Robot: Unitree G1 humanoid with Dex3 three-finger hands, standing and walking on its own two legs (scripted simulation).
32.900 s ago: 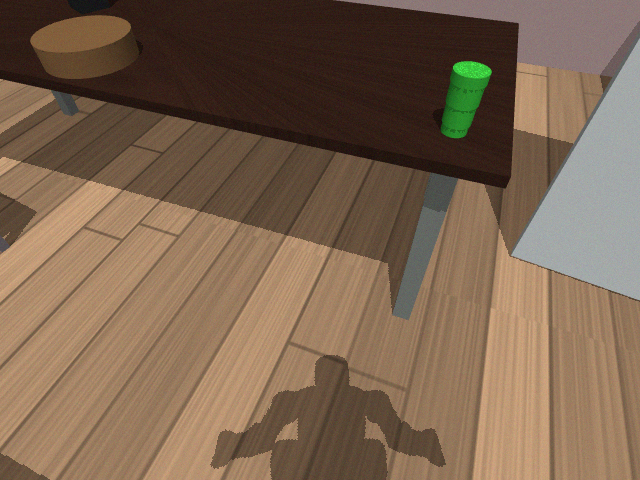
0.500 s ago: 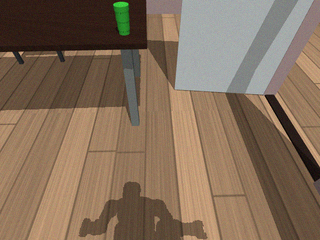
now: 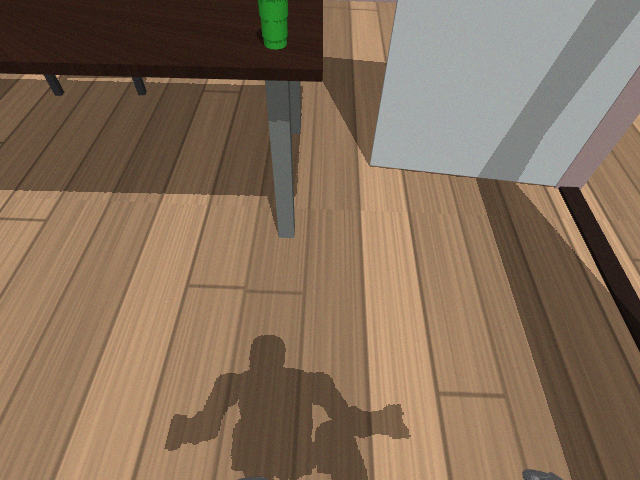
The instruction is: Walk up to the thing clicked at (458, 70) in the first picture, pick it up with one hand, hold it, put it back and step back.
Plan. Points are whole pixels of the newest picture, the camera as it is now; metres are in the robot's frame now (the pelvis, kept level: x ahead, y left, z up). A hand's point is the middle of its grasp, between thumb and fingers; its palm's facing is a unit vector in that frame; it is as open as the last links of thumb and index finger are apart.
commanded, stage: step back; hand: left
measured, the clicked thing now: (273, 14) +1.09 +0.15 +0.06
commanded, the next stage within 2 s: stand in 0.18 s
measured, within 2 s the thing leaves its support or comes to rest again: neither
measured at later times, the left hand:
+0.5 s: hand out of the picture +0.10 +0.24 -0.13, palm faces -0.05 -0.94 -0.33, open 7.4 cm
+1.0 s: hand out of the picture +0.07 +0.25 -0.14, palm faces -0.05 -0.94 -0.34, open 7.4 cm
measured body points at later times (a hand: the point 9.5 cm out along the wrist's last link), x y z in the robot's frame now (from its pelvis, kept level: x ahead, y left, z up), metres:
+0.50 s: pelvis +0.00 -0.01 +0.02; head +0.01 +0.00 +0.47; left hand +0.10 +0.29 -0.11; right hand +0.08 -0.31 -0.11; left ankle +0.04 +0.13 -0.73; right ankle -0.02 -0.14 -0.73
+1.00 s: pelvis +0.00 +0.00 +0.02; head +0.01 +0.00 +0.47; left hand +0.07 +0.30 -0.11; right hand +0.06 -0.31 -0.11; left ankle +0.04 +0.13 -0.73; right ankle -0.02 -0.14 -0.73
